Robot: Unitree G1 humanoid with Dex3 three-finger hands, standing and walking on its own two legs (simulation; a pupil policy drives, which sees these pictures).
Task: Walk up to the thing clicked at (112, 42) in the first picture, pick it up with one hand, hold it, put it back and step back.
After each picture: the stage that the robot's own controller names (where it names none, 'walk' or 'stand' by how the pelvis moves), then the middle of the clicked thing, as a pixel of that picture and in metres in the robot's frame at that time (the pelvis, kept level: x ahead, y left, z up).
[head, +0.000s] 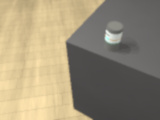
stand; (113, 36) +0.57 -0.09 +0.04
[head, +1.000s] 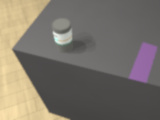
rise first; (63, 36) +0.50 +0.13 +0.08
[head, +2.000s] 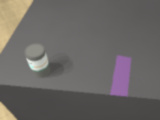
stand; (38, 61) +0.41 +0.20 +0.06
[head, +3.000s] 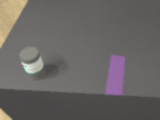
stand; (33, 64) +0.41 +0.21 +0.05
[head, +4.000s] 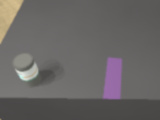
stand; (28, 70) +0.38 +0.22 +0.05
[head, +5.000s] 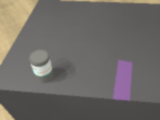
stand; (42, 67) +0.40 +0.19 +0.04
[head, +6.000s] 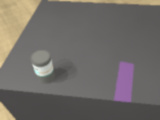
stand; (43, 67) +0.40 +0.18 +0.04
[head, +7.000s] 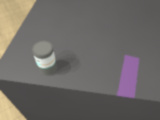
rise first; (45, 58) +0.41 +0.17 +0.05
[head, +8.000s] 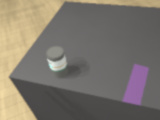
rise first; (57, 62) +0.43 +0.17 +0.05
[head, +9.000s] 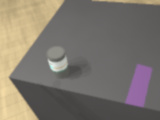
go down; (58, 63) +0.42 +0.16 +0.05
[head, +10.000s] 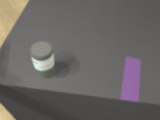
go down; (43, 60) +0.40 +0.15 +0.07
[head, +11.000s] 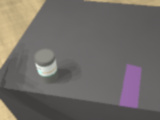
approach; (47, 66) +0.40 +0.15 +0.06
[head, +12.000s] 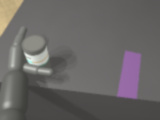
close; (37, 55) +0.40 +0.16 +0.09
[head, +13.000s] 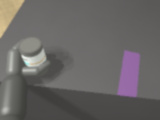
lift; (34, 57) +0.40 +0.17 +0.09
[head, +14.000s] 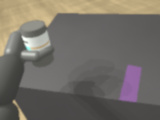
lift; (38, 44) +0.35 +0.16 +0.24
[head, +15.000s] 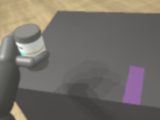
hold; (32, 48) +0.33 +0.17 +0.23
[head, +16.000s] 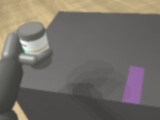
hold; (36, 46) +0.34 +0.16 +0.23
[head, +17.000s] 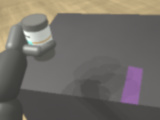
crouch; (39, 38) +0.35 +0.15 +0.25
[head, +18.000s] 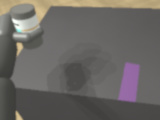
crouch; (27, 27) +0.42 +0.18 +0.24
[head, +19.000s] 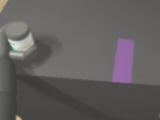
lower; (22, 42) +0.45 +0.19 +0.11
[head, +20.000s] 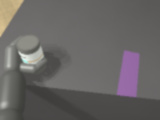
lower; (32, 55) +0.41 +0.18 +0.09
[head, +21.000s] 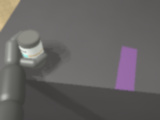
lower; (32, 50) +0.43 +0.18 +0.09
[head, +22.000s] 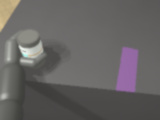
lower; (32, 49) +0.43 +0.18 +0.09
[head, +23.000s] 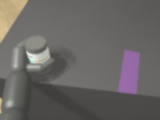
open; (39, 55) +0.41 +0.16 +0.09
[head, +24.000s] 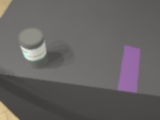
sink last; (34, 49) +0.41 +0.16 +0.10
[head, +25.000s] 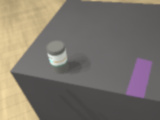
sink last; (58, 57) +0.44 +0.16 +0.08
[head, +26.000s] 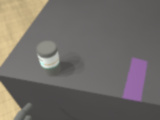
stand; (49, 59) +0.41 +0.16 +0.08
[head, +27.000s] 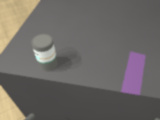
stand; (45, 53) +0.42 +0.17 +0.10
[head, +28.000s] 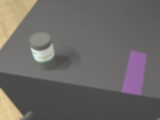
stand; (43, 52) +0.41 +0.17 +0.11
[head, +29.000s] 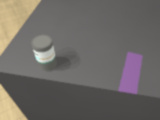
stand; (45, 53) +0.42 +0.17 +0.09
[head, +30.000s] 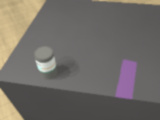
walk; (46, 63) +0.42 +0.17 +0.04
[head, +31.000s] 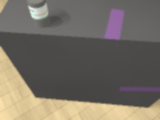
walk; (39, 11) +0.60 +0.22 +0.07
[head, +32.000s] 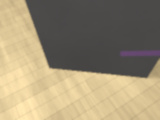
walk; out of the picture +0.93 +0.20 +0.07
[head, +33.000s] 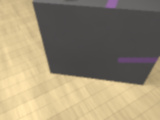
stand; out of the picture +1.00 +0.18 +0.05
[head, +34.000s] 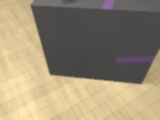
stand; out of the picture +1.02 +0.19 +0.04
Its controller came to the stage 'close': yes
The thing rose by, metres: 0.21
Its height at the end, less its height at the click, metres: +0.00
